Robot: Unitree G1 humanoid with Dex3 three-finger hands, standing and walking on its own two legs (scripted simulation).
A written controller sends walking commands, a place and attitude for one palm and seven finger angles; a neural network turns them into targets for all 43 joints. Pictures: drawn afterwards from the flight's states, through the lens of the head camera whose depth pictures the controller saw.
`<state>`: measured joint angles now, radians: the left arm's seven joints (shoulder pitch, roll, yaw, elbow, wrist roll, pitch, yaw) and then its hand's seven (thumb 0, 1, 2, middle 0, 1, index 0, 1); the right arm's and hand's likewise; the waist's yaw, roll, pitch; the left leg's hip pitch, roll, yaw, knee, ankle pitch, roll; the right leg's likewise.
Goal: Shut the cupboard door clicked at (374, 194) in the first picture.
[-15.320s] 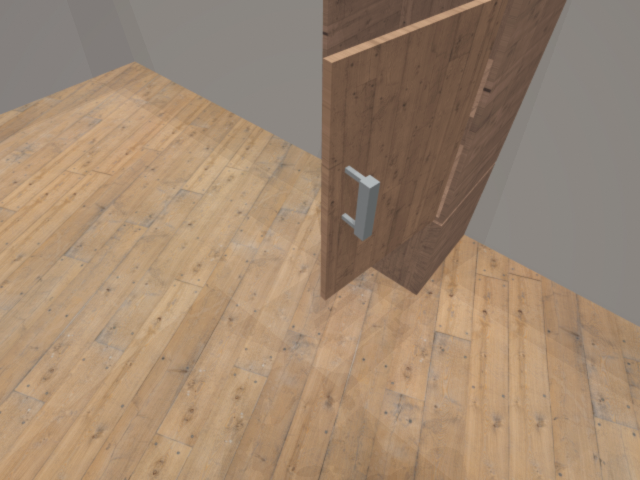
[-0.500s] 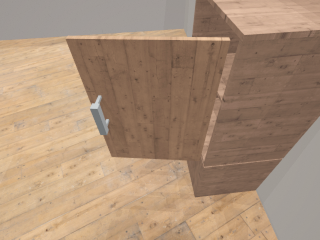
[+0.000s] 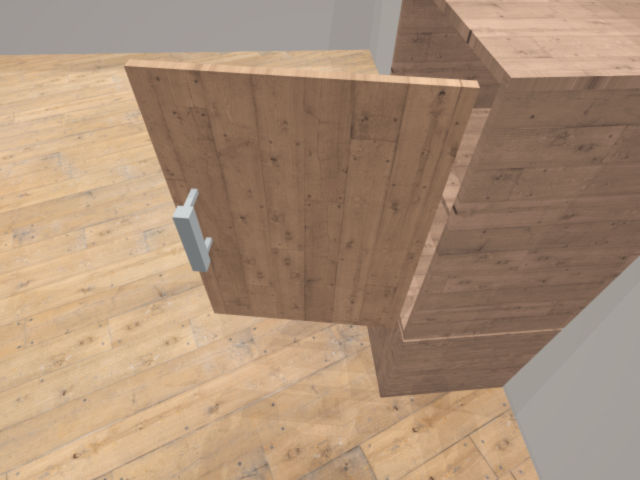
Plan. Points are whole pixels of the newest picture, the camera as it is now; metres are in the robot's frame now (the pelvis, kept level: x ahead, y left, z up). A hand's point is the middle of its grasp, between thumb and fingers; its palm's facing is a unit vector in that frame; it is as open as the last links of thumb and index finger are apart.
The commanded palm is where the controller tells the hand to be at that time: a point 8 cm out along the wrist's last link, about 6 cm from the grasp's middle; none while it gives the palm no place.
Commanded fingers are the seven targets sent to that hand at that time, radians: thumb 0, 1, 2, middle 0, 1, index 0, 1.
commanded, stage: come to a stop and stand still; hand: left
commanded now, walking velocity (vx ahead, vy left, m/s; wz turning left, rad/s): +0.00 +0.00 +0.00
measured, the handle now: (197, 230) +0.48 +0.24 -0.01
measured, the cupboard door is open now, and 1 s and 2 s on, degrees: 80 80 80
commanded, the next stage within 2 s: look again from close up in 1.08 s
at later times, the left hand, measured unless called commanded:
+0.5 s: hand out of the picture +0.08 +0.19 -0.17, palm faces -0.02 -0.96 -0.26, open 7.4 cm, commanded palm none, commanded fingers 0.00 0.90 0.90 -0.20 -0.30 -0.20 -0.30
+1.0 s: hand out of the picture -0.06 +0.19 -0.17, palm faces -0.02 -0.98 -0.21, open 7.4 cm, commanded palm none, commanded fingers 0.00 0.90 0.90 -0.20 -0.30 -0.20 -0.30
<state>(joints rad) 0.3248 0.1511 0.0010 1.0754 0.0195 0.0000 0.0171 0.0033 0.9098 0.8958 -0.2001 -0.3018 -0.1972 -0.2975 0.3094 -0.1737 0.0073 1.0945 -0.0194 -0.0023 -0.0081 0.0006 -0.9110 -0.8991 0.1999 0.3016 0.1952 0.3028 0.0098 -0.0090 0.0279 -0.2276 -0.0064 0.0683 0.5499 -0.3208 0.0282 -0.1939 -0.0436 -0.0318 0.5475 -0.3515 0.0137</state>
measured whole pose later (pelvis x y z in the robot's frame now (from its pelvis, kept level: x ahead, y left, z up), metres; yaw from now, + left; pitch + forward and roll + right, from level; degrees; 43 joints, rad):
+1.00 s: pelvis -0.06 +0.00 +0.00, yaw -1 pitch -1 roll +0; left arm 0.33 0.19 -0.01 1.03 0.01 0.02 0.02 0.01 0.91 0.90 -0.20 -0.30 -0.20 -0.30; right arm 0.35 -0.19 0.00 1.06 -0.02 0.01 -0.01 0.00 -0.92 -0.90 0.20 0.30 0.20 0.30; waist -0.01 0.01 0.02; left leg -0.28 0.00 0.07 0.49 -0.19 0.03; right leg -0.27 -0.03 -0.04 0.51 -0.27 0.00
